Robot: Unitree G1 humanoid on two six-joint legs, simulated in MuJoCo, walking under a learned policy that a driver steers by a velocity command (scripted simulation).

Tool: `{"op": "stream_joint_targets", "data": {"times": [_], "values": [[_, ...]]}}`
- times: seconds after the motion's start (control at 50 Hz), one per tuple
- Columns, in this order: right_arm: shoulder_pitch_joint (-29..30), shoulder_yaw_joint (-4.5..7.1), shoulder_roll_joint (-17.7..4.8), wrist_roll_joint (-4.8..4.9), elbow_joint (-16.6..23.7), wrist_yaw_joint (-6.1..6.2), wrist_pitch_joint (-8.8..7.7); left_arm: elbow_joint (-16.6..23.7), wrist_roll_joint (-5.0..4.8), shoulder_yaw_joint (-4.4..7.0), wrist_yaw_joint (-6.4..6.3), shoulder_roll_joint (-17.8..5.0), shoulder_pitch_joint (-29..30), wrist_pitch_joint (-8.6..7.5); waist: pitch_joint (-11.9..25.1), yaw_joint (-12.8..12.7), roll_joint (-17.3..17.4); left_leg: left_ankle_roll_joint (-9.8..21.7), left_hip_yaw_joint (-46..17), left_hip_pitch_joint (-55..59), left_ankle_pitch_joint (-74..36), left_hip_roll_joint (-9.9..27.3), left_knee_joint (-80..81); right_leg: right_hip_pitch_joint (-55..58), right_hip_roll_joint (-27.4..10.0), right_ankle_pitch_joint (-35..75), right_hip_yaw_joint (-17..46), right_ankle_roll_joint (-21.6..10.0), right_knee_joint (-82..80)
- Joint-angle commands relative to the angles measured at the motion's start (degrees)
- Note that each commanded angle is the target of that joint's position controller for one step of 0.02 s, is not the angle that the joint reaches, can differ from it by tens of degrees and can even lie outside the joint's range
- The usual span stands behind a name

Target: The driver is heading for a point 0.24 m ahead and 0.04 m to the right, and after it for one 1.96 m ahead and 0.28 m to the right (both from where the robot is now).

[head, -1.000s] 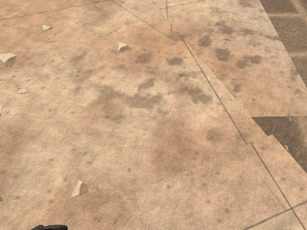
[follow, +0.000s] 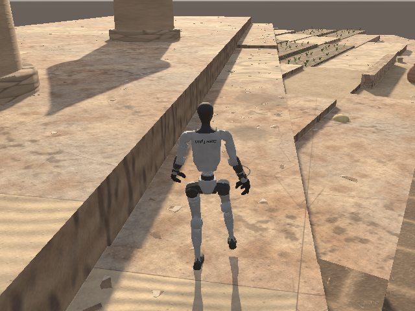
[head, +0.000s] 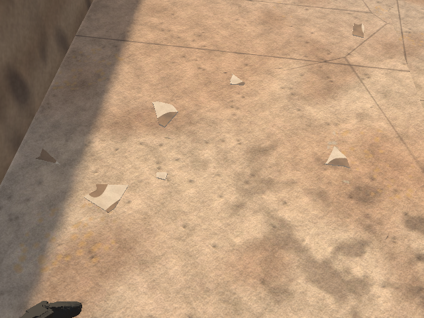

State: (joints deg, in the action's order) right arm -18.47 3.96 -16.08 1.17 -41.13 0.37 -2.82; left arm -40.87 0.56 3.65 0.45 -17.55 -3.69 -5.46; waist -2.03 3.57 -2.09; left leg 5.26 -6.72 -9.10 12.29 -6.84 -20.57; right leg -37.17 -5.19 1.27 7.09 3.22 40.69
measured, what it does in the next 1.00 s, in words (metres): goes down, turning right: right foot 0.04 m lower, then left foot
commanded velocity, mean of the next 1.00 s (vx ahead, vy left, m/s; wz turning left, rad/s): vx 0.12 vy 0.00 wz -0.18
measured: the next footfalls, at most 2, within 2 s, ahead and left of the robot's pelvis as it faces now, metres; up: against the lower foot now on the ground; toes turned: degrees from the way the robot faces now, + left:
right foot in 0.18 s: +0.29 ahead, -0.14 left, -0.04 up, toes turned +10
left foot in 0.64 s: +0.26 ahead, +0.08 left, -0.04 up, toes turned -10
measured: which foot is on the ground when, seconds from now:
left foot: down 0.00-0.18, up 0.20-0.62, down 0.64-1.00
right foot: up 0.00-0.16, down 0.18-0.66, up 0.68-1.00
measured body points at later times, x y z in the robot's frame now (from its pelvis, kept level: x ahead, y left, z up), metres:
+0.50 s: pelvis +0.18 -0.06 -0.05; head +0.22 -0.07 +0.40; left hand +0.28 +0.21 -0.16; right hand +0.34 -0.32 -0.16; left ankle +0.19 +0.11 -0.73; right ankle +0.25 -0.15 -0.79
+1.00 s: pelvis +0.19 -0.03 -0.05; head +0.22 -0.03 +0.40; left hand +0.42 +0.19 -0.15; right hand +0.25 -0.33 -0.14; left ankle +0.23 +0.09 -0.79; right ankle +0.17 -0.17 -0.74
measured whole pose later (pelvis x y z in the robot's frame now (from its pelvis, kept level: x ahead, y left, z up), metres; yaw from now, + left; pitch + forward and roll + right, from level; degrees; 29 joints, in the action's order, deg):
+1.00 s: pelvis +0.19 -0.03 -0.05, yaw -16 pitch +1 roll +0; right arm -10.9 3.5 -14.9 -0.7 -39.2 2.6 0.9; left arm -37.6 -0.9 4.4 0.1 -16.9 -9.8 4.3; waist -2.1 0.9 -0.8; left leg 0.0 5.8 -13.5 14.2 3.8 -27.0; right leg -26.5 -1.4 -20.9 0.5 5.7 50.2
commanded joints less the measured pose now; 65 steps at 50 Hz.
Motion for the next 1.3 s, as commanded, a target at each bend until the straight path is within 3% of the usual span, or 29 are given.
{"op": "stream_joint_targets", "data": {"times": [0.02,0.12,0.16,0.18,0.2,0.22,0.24,0.28,0.32,0.36,0.4,0.44,0.52,0.62,0.64,0.66,0.68,0.7,0.72,0.78,0.92,1.06,1.08,1.1,1.12,1.14,1.16,1.22,1.3], "values": [[-0.7,2.81,-9.7,0.49,2.5,1.18,-0.17,4.9,-0.08,0.41,0.82,-2.9,6.6,-1.50,0.1,0.7,5.5,7.1,-9.3,-6.1,-5.9,10.8,3.7,7.2,3.8,10.5,-2.4,-0.1,-10.6],[-2.4,2.64,-7.5,0.09,1.9,2.77,1.55,4.8,0.23,0.63,2.40,-3.8,5.7,-2.07,2.9,0.6,7.7,4.6,-15.1,-0.1,-11.0,11.1,-11.9,10.2,5.3,9.1,-0.3,-2.0,-16.1],[-1.3,2.30,-6.3,-0.31,2.3,3.02,1.84,3.0,0.57,1.04,2.06,-4.0,0.0,-2.43,4.7,-2.3,7.7,2.2,-14.0,1.5,-14.0,9.3,-20.4,16.1,4.0,12.1,-1.7,-3.7,-21.0],[-2.0,1.57,-4.0,-0.60,2.3,2.61,1.73,1.5,1.19,1.42,1.93,-5.2,-4.8,-2.80,8.5,-3.8,5.6,-0.1,-11.0,-1.5,-8.4,5.8,-29.7,25.9,1.0,23.1,-1.2,-4.7,-20.4],[-8.5,0.03,0.3,-1.08,1.9,2.01,1.43,0.1,2.34,1.53,2.01,-7.5,-10.8,-3.01,16.9,-3.2,-5.5,-3.5,-7.3,-16.6,23.1,0.7,-47.8,47.1,-10.2,52.2,8.0,-10.1,-9.1],[-19.2,-0.34,-1.4,-0.04,-0.6,1.47,1.17,-2.7,0.80,1.67,2.39,-7.3,-16.3,-2.08,25.3,-2.0,-12.1,-6.9,-7.2,-25.5,35.4,-1.1,-61.6,58.1,-19.6,49.0,24.0,-20.1,-7.4],[-18.5,0.03,-4.9,0.50,-1.0,1.40,1.57,-2.9,-1.05,1.25,2.90,-5.9,-14.9,-1.01,25.0,-2.5,-8.9,-8.4,-8.8,-28.1,30.3,2.9,-63.7,55.1,-19.2,30.5,28.6,-21.5,-11.0],[-3.8,1.02,-8.4,-0.42,1.5,2.16,3.57,0.0,-0.49,-0.73,2.53,-2.0,-3.7,1.00,11.8,-3.0,-0.9,-10.1,-1.8,-29.0,22.0,7.5,-58.7,37.8,-12.9,4.5,23.5,-18.2,-18.2],[1.6,1.25,-7.7,-1.68,3.6,2.96,4.85,1.0,0.63,-0.83,1.86,-3.3,0.9,2.04,5.2,-1.7,-2.2,-9.8,0.1,-22.5,17.4,9.2,-48.9,23.2,-8.3,2.3,19.8,-15.9,-21.4],[0.2,0.49,-4.2,-2.41,3.6,3.59,4.34,0.1,0.86,0.38,1.30,-6.2,-1.4,2.42,6.8,-1.5,-6.3,-9.7,2.9,-17.9,18.1,7.5,-42.8,22.1,-4.9,14.4,14.6,-15.1,-20.9],[0.5,0.80,-4.4,-2.00,3.5,4.00,3.50,-0.4,0.02,1.13,0.35,-7.1,-4.2,2.38,10.8,-2.2,-6.2,-10.5,1.7,-17.6,13.8,7.0,-39.9,26.5,-5.1,20.7,14.4,-16.2,-19.5],[2.1,0.87,-4.3,-1.81,3.8,4.25,3.69,0.1,-0.59,1.40,-0.31,-6.8,-4.4,3.22,12.6,-2.7,-5.4,-10.7,0.8,-18.9,12.7,6.7,-39.3,28.4,-6.0,16.0,16.7,-16.4,-19.7],[7.4,0.46,-2.4,-1.24,4.7,3.87,3.60,0.6,-1.33,2.12,-1.98,-6.6,-4.4,6.24,7.2,-4.4,-6.8,-10.8,0.8,-15.6,7.8,4.5,-24.0,22.5,-1.7,-12.2,17.3,-14.5,-23.9],[5.1,1.19,-3.6,-0.70,3.6,1.67,1.26,2.1,-1.56,2.54,-2.72,-6.5,-3.8,8.08,5.8,-2.5,-7.8,-8.3,2.4,-3.9,-1.1,3.9,-4.7,19.8,0.1,-14.2,21.0,-12.5,-21.4],[3.9,1.81,-5.3,-1.01,3.3,1.68,1.04,2.1,-1.77,2.18,-2.82,-5.4,-5.0,8.14,6.3,-2.1,-6.1,-7.0,1.5,2.4,-3.3,7.2,-1.0,15.8,1.9,-17.0,19.7,-10.2,-18.8],[1.4,2.55,-8.8,-2.17,3.6,1.99,1.21,2.3,-1.27,1.34,-2.66,-2.2,-6.9,8.08,8.5,-2.4,2.9,-2.7,-8.6,10.0,-4.1,18.9,1.6,8.5,6.4,-27.2,13.8,-6.8,-6.6],[2.7,3.60,-13.1,-4.75,3.9,1.54,1.70,5.2,-1.95,1.77,-2.70,-2.6,-5.0,7.18,5.9,-3.0,18.8,6.5,-23.5,5.5,-10.6,29.3,4.7,-1.1,14.8,-37.5,3.4,-3.7,5.9],[5.8,2.86,-10.3,-5.10,5.4,1.42,1.32,4.4,-0.76,3.28,-2.63,-7.8,-5.9,6.52,4.8,-3.4,14.1,9.4,-22.6,2.6,-12.5,30.6,4.4,-1.5,10.4,-36.4,4.0,-1.5,18.0],[9.3,2.03,-7.5,-4.25,6.2,1.62,1.24,3.1,-1.22,4.20,-2.49,-9.4,-7.7,6.81,4.3,-5.1,11.4,7.4,-16.3,1.1,-13.3,27.2,3.4,-1.2,10.1,-32.5,3.2,-0.7,23.2],[12.8,0.87,-4.9,-2.32,6.8,1.96,1.55,1.4,-1.19,3.97,-2.79,-6.8,-10.7,8.83,3.1,-5.6,10.1,4.5,-4.3,-1.4,-17.7,20.7,1.9,-0.5,9.5,-24.5,-0.1,2.4,33.1],[7.6,2.30,-8.7,-2.38,5.4,3.00,3.09,8.0,-1.33,1.56,-0.86,-2.9,-2.5,8.83,4.8,-1.2,12.2,7.1,1.3,3.9,-15.3,22.8,1.9,3.1,4.0,-21.3,-5.8,4.0,14.7],[8.6,3.25,-10.4,0.16,4.9,1.79,3.00,8.2,-1.59,2.24,0.70,-3.6,-7.1,8.93,5.9,-3.9,11.6,3.1,5.3,-1.1,-15.3,24.3,-6.1,20.8,6.2,-14.5,-11.9,-3.0,-10.7],[5.7,2.80,-8.4,0.08,3.6,1.55,2.73,7.4,-1.62,3.04,0.25,-5.2,-9.7,8.85,6.8,-4.6,8.1,-0.4,8.4,-5.9,-11.7,22.3,-11.6,28.8,6.9,-8.7,-10.0,-4.8,-15.8],[4.3,1.70,-5.0,-1.92,4.2,1.15,2.57,7.7,-1.75,4.45,-0.57,-10.5,-12.2,8.59,8.6,-4.1,-5.2,-6.5,14.2,-18.7,5.5,17.0,-27.0,40.4,-4.0,9.1,5.7,-8.8,-18.7],[9.1,0.56,-3.0,-3.31,8.4,1.41,2.27,9.0,0.15,4.96,-0.64,-15.2,-11.5,7.90,9.2,-5.1,-17.5,-10.3,11.9,-33.6,27.6,8.9,-39.8,41.3,-18.6,21.4,24.0,-21.8,-18.6],[13.0,1.69,-7.3,-2.21,7.9,1.76,2.29,8.8,1.51,3.52,-0.31,-10.2,-12.8,6.78,12.1,-9.3,-8.8,-10.2,4.6,-32.7,27.0,10.0,-47.5,38.6,-18.2,17.0,20.9,-24.8,-20.2],[12.2,2.04,-7.8,-1.09,6.9,1.85,2.84,7.7,1.72,2.18,-0.34,-7.5,-10.1,6.04,9.5,-6.8,-7.1,-9.5,3.6,-31.4,22.6,11.1,-48.4,34.8,-14.9,12.5,14.0,-21.6,-20.0],[5.1,1.98,-6.0,-1.85,1.7,2.22,4.38,6.3,0.26,-0.32,-0.75,-1.0,-1.9,5.33,7.3,-1.8,-5.5,-10.5,3.9,-21.3,8.5,11.9,-42.9,25.8,-6.5,9.7,1.7,-14.9,-20.8],[6.7,0.39,-3.1,-0.98,1.1,1.20,4.31,3.8,1.74,-0.51,-1.23,-0.9,-1.7,4.80,5.3,-3.1,-5.0,-10.7,4.3,-13.4,4.0,11.9,-27.7,24.3,-5.0,2.1,-3.0,-13.8,-22.6]]}}
Over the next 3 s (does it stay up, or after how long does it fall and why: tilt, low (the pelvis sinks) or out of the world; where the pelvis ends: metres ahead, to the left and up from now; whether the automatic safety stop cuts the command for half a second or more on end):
stays up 0.74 -0.07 -0.06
